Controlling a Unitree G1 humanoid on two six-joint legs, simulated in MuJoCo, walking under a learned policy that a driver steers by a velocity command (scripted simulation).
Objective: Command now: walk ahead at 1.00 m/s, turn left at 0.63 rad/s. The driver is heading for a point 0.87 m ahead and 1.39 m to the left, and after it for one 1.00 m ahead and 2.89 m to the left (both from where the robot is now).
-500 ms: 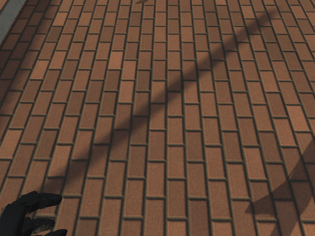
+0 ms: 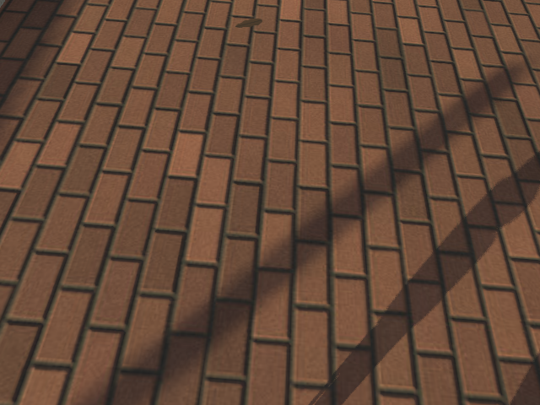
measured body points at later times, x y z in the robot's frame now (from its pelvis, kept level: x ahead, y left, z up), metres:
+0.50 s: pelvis +0.49 +0.08 +0.00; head +0.53 +0.10 +0.45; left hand +0.66 +0.38 -0.05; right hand +0.58 -0.22 -0.11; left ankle +0.23 +0.07 -0.68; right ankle +0.69 +0.02 -0.71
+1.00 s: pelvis +0.87 +0.34 -0.01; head +0.89 +0.36 +0.44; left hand +0.65 +0.49 -0.14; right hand +1.19 +0.34 -0.11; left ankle +0.91 +0.40 -0.71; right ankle +0.81 +0.06 -0.57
